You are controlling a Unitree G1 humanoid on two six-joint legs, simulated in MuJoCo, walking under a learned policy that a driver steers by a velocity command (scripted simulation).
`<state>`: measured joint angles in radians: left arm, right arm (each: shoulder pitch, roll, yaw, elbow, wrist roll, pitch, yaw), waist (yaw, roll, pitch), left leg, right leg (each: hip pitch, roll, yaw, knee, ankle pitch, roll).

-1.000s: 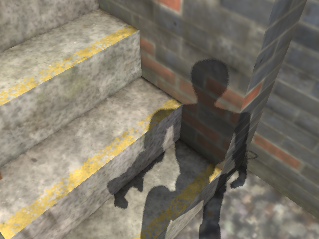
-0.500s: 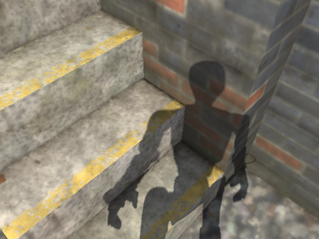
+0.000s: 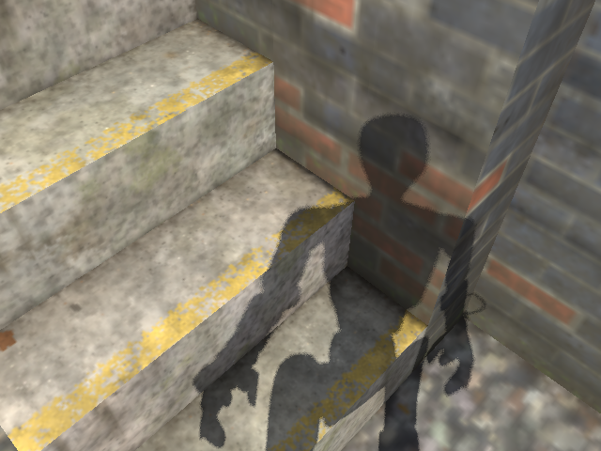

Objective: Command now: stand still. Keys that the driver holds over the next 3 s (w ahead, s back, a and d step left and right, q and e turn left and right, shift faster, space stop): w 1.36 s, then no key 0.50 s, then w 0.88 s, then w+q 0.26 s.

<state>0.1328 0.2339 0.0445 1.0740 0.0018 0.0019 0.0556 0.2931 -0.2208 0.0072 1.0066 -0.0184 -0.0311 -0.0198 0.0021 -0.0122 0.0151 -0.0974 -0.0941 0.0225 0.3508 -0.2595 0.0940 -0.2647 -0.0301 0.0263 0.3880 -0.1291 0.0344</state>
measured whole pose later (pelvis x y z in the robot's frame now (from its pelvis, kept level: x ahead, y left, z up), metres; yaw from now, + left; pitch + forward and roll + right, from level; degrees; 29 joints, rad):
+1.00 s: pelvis +0.01 -0.01 +0.00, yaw +0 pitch +0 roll +0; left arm 0.17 0.23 0.05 1.08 0.00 0.01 0.06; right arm 0.34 -0.20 0.00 1.01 -0.01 -0.04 -0.02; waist 0.01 -0.01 0.02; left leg -0.09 -0.08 0.02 0.37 -0.28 0.08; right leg -0.26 -0.02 0.03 0.41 -0.15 0.03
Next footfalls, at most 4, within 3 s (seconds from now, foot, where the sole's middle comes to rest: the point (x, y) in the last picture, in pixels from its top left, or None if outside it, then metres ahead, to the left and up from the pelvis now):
1.66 right None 0.19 -0.18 -0.78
1.86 left None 0.10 0.05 -0.78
2.56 left None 0.23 0.09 -0.78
2.88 right None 0.26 -0.13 -0.78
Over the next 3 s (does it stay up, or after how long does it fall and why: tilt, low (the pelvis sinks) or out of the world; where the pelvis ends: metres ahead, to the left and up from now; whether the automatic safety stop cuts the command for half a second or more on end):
stays up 0.19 -0.04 0.00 its command is cut before an obstacle from the start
